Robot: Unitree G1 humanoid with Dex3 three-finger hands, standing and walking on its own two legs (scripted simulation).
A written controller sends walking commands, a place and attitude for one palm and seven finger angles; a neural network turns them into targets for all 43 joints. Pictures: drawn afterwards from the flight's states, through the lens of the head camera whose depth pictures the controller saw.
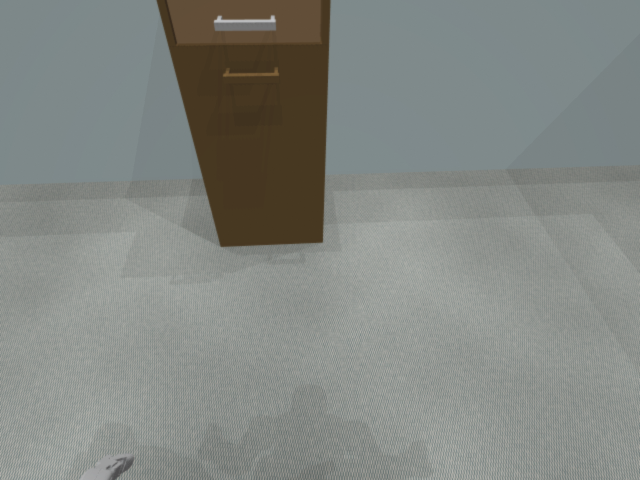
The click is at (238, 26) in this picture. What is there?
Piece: drawer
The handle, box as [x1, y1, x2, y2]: [214, 15, 275, 30]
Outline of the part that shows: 274,15 271,15 270,20 223,20 221,16 218,16 217,19 214,20 215,30 275,30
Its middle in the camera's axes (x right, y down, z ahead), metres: -0.19 -0.55 +0.99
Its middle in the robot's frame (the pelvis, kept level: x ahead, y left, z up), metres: +1.12 +0.25 +0.13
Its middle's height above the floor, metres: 0.89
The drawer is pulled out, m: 0.00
